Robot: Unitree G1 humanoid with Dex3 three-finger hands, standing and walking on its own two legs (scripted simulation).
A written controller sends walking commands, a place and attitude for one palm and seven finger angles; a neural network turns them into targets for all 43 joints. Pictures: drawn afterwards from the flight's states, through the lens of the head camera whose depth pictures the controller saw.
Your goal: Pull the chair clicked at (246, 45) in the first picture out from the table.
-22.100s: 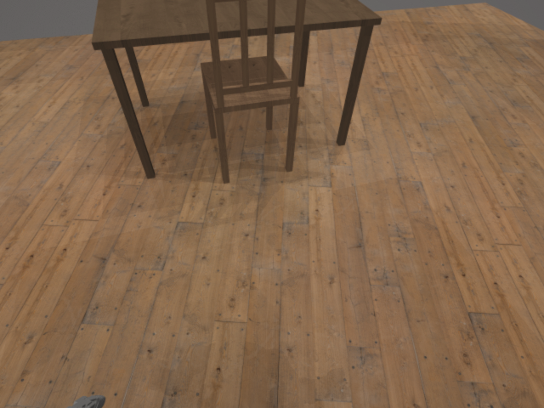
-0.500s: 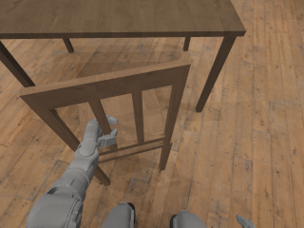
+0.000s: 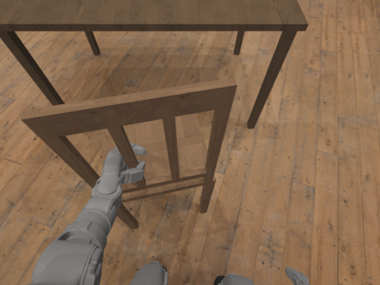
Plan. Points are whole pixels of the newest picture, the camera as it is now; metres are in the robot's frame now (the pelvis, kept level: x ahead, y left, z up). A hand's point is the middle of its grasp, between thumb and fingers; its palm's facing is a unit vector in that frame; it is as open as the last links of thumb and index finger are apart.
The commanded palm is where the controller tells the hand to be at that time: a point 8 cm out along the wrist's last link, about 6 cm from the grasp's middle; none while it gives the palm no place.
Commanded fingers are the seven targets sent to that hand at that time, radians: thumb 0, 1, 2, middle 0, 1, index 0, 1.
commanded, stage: step backward, pulling the chair out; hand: left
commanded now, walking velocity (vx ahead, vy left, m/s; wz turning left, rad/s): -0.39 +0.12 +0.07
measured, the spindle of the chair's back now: (131, 160) +0.39 +0.17 -0.06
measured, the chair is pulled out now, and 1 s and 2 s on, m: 0.43 0.63 0.63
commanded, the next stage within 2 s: stop walking, hand still on the chair in 0.28 s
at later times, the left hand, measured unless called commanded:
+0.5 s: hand (133, 219) +0.25 +0.14 -0.06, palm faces +0.03 -0.98 -0.19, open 5.6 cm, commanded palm +0.23 +0.19 -0.04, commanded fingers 0.00 0.90 0.90 -0.50 -1.45 -0.50 -1.45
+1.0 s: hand (126, 261) +0.16 +0.14 -0.06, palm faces +0.04 -0.98 -0.18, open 5.6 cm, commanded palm +0.15 +0.19 -0.04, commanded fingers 0.00 0.90 0.90 -0.50 -1.45 -0.50 -1.45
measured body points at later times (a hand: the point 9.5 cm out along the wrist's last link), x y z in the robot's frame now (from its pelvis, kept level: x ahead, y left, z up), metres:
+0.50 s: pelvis -0.10 +0.00 +0.00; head -0.03 -0.01 +0.44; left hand +0.24 +0.19 -0.05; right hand -0.01 -0.25 -0.13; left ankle -0.02 +0.14 -0.72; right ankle -0.05 -0.13 -0.73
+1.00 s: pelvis -0.07 +0.00 +0.01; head -0.06 -0.01 +0.46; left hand +0.16 +0.19 -0.05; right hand +0.08 -0.22 -0.10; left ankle -0.02 +0.14 -0.73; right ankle -0.05 -0.13 -0.73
